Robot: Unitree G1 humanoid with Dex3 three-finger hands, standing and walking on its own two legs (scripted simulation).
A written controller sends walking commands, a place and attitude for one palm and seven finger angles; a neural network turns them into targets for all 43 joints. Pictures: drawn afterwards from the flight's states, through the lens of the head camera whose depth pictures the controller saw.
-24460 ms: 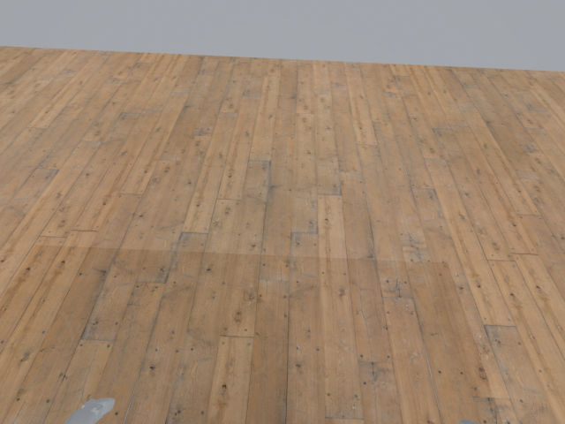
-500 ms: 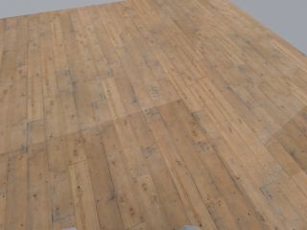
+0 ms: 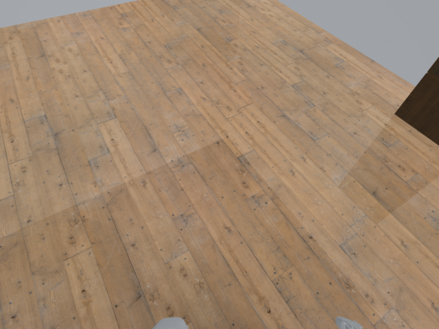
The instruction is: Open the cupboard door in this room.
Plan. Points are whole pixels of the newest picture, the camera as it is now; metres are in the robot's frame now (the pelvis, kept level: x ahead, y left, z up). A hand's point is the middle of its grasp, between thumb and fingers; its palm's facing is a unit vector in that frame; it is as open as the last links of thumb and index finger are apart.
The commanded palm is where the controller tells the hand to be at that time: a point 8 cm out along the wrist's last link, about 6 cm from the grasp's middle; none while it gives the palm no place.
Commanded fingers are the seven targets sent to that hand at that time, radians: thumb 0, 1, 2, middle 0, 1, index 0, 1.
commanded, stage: turn or walk to find it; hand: left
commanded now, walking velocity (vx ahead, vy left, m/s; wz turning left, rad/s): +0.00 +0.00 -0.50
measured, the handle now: out of the picture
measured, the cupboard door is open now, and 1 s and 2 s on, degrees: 0 0 0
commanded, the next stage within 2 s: none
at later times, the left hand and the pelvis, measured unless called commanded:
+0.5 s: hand (130, 328) +0.13 +0.19 -0.16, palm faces -0.26 -0.94 -0.22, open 7.4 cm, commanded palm none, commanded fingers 0.00 0.90 0.90 -0.20 -0.30 -0.20 -0.30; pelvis -0.01 +0.02 +0.00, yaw -17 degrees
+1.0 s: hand out of the picture +0.10 +0.10 -0.15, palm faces -0.39 -0.90 -0.21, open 7.3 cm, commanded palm none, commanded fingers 0.00 0.90 0.90 -0.20 -0.30 -0.20 -0.30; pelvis +0.06 -0.07 +0.01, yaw -30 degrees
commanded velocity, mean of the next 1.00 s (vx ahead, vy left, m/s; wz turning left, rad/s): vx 0.19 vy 0.00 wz -0.47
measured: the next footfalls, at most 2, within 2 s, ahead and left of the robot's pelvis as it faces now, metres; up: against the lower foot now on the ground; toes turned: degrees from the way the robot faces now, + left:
left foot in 0.04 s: +0.04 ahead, +0.12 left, +0.00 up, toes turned +1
right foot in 0.58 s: -0.02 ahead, -0.12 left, +0.00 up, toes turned -27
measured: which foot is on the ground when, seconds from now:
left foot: up 0.00-0.02, down 0.04-0.58, up 0.60-1.00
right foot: down 0.00-0.06, up 0.08-0.56, down 0.58-1.00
